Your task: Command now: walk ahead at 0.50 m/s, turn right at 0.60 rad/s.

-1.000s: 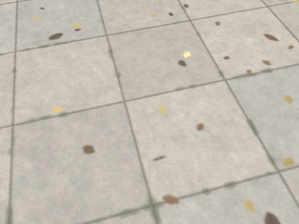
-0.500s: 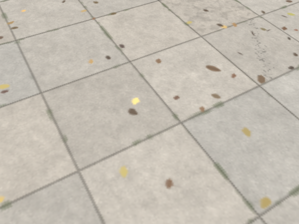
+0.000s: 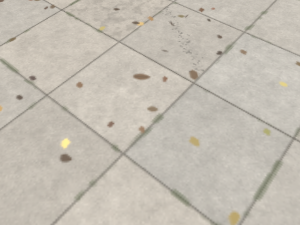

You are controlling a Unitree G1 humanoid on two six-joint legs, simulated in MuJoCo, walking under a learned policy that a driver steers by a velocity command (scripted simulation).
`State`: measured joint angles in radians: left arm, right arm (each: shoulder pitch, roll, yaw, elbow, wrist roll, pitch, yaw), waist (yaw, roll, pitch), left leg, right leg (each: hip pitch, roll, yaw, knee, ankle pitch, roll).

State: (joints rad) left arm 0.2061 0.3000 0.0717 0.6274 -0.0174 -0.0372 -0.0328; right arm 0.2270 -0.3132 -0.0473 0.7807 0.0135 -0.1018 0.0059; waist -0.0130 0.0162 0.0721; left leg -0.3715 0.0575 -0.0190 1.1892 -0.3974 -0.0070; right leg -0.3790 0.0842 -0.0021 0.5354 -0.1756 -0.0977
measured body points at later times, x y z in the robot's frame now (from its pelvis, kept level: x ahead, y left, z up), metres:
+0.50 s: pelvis +0.29 +0.04 +0.00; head +0.31 +0.04 +0.45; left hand +0.45 +0.29 -0.11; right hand +0.36 -0.26 -0.09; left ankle +0.36 +0.13 -0.73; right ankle +0.17 -0.06 -0.64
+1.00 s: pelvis +0.52 -0.11 +0.01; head +0.54 -0.14 +0.46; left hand +0.76 +0.06 -0.08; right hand +0.46 -0.40 -0.12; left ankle +0.51 +0.06 -0.64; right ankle +0.52 -0.21 -0.73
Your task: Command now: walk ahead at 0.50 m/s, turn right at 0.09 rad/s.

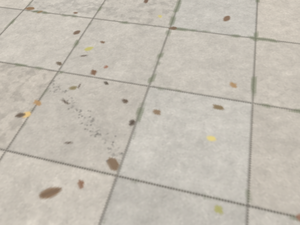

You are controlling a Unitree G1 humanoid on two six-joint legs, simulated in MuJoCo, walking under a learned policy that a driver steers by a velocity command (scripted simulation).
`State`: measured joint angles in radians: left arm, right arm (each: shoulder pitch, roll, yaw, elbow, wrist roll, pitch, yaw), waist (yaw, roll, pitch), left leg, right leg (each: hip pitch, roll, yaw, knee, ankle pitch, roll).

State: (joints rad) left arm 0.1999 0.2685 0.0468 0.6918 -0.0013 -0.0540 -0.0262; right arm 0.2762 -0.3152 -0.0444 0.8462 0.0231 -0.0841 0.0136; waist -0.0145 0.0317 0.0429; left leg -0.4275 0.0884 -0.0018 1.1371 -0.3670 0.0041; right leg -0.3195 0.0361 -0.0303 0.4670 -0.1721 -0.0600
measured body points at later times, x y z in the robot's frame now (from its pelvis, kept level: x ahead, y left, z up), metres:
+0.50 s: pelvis +0.28 +0.05 +0.00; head +0.30 +0.05 +0.45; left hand +0.38 +0.32 -0.12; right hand +0.36 -0.24 -0.11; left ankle +0.34 +0.14 -0.74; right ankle +0.18 -0.08 -0.65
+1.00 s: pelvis +0.52 -0.04 +0.01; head +0.53 -0.05 +0.46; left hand +0.60 +0.24 -0.10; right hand +0.63 -0.32 -0.12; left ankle +0.51 +0.12 -0.65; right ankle +0.53 -0.14 -0.74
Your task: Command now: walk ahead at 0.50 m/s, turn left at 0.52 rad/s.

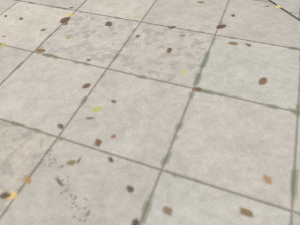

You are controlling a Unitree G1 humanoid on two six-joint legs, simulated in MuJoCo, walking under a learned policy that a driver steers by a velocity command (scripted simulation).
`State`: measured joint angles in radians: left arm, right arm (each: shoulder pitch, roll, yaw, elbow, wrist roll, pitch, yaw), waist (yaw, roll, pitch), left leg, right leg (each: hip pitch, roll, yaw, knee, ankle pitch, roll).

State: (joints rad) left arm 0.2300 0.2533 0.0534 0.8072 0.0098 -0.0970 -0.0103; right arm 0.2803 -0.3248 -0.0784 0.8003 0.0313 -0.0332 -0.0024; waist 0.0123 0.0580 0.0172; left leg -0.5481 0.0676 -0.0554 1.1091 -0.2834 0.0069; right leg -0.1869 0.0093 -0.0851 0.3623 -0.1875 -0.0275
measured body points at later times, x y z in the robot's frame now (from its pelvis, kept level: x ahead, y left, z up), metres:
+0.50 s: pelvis +0.26 +0.08 -0.01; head +0.29 +0.10 +0.44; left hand +0.30 +0.39 -0.12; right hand +0.45 -0.15 -0.11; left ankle +0.28 +0.15 -0.74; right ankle +0.29 -0.09 -0.66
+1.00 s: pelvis +0.54 +0.13 +0.00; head +0.56 +0.13 +0.45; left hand +0.48 +0.41 -0.11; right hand +0.78 -0.04 -0.12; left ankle +0.45 +0.23 -0.67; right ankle +0.62 +0.05 -0.74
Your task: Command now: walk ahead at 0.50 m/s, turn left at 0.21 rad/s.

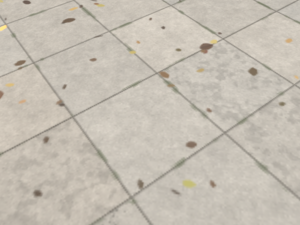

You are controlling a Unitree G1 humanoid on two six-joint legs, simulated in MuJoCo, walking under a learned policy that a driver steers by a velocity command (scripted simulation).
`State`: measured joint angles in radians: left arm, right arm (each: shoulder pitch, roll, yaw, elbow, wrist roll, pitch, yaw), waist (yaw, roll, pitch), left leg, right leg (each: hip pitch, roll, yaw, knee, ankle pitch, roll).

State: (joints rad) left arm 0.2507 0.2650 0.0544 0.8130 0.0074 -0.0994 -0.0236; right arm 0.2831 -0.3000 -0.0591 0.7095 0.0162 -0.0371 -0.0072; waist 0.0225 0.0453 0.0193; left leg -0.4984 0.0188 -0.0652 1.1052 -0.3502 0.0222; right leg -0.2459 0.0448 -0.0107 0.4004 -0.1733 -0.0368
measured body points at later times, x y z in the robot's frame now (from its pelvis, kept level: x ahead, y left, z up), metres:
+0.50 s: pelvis +0.25 +0.06 +0.00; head +0.29 +0.08 +0.45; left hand +0.34 +0.35 -0.13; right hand +0.38 -0.21 -0.09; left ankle +0.29 +0.16 -0.74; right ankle +0.22 -0.09 -0.66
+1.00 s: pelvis +0.33 +0.02 +0.00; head +0.38 -0.02 +0.44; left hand +0.58 +0.24 -0.09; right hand +0.39 -0.30 -0.12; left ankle +0.39 +0.17 -0.68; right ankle +0.36 -0.08 -0.74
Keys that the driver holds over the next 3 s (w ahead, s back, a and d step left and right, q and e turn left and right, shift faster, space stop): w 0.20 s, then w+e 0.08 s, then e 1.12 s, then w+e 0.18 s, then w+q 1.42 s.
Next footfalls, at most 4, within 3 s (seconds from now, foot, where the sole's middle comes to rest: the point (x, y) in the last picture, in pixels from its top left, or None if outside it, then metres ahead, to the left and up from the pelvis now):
0.30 left None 0.33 0.16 -0.78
0.78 right None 0.40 -0.09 -0.78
1.20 left None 0.47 0.13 -0.78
1.64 right None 0.30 -0.09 -0.78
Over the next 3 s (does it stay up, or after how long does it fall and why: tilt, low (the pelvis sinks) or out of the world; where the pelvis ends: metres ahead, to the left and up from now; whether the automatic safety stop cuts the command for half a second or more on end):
stays up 0.92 -0.38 0.00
